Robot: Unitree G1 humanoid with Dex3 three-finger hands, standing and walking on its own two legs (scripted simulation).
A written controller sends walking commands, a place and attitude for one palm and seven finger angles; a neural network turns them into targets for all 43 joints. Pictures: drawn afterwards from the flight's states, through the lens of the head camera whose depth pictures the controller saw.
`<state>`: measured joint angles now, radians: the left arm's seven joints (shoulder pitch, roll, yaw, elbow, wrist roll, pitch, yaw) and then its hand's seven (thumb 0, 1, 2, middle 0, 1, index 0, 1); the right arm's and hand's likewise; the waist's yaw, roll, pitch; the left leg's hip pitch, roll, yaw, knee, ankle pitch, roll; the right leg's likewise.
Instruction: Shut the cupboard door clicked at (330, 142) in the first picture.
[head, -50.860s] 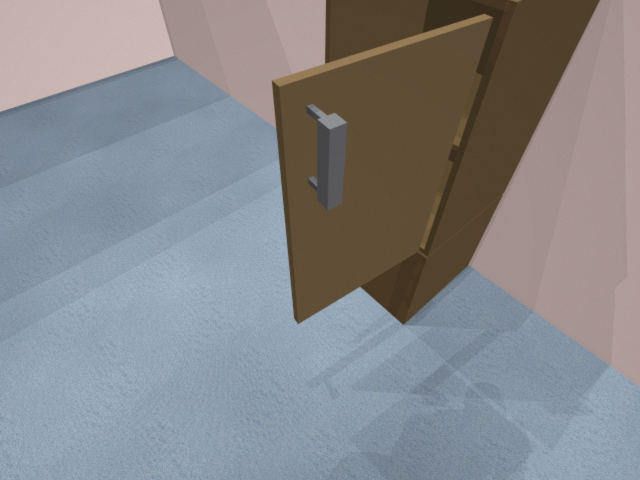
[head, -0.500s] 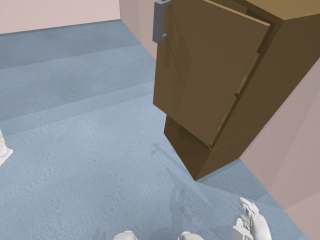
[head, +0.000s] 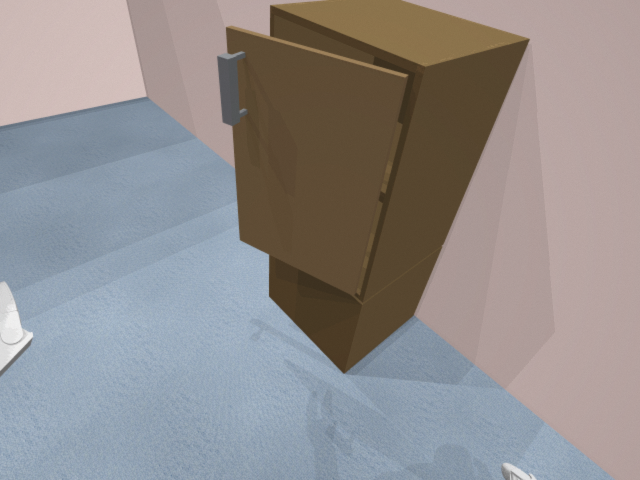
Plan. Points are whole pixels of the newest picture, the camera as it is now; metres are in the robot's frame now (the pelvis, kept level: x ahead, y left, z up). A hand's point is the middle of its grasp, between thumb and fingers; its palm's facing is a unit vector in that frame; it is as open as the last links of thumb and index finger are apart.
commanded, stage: stop stepping back and stand still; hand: left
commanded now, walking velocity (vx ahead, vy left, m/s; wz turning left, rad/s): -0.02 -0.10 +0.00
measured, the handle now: (235, 88) +0.84 +0.18 +0.14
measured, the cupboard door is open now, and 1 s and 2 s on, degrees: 18 18 18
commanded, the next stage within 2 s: let the arm hang, fingers relaxed in 0.32 s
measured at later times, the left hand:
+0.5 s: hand (44, 404) +0.19 +0.28 +0.08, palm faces +0.34 -0.84 -0.43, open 7.4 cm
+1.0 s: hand out of the picture -0.13 +0.17 -0.17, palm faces +0.04 -0.99 -0.15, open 7.3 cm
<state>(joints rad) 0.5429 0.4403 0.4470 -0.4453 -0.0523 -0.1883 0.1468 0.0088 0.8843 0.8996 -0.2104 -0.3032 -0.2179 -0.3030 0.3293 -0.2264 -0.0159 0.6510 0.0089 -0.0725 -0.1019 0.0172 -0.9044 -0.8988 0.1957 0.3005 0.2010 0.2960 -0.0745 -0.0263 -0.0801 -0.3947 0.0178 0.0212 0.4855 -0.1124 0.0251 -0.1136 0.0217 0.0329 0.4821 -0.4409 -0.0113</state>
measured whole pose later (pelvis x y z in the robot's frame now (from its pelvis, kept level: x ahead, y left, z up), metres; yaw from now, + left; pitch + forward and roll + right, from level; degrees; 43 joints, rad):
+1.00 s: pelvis -0.03 +0.00 +0.00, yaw +0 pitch +0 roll -1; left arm 0.47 0.17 0.02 1.16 0.02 0.03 0.01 0.01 0.91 0.90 -0.20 -0.30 -0.20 -0.30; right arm 0.38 -0.13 0.00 1.11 -0.01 0.03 -0.04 0.01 -0.91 -0.90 0.20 0.30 0.20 0.30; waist 0.00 -0.03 0.02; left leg -0.33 -0.03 0.02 0.42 -0.09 0.04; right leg -0.16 -0.01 0.01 0.45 -0.28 0.01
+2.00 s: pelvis +0.01 -0.03 +0.00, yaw +0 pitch -2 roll +0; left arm 0.37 0.12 0.01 1.15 0.02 0.00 0.04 0.00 0.91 0.90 -0.20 -0.30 -0.20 -0.30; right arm 0.28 -0.13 0.00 1.13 -0.01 0.02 -0.05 0.01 -0.92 -0.90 0.20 0.30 0.20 0.30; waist 0.00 0.00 0.03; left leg -0.26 0.01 0.00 0.46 -0.18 0.00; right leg -0.05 0.03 0.00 0.41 -0.33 -0.02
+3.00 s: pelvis -0.01 -0.06 +0.00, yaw +24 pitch +1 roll +1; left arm 0.21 0.24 0.07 0.89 0.04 0.05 0.03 0.00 0.91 0.90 -0.20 -0.30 -0.20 -0.30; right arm 0.20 -0.27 -0.11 0.89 -0.03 0.09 0.01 0.01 -0.91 -0.90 0.19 0.30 0.20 0.30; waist -0.03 0.02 0.08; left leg -0.61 -0.08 -0.06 1.11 -0.38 -0.05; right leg -0.21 -0.03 -0.03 0.50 -0.32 -0.01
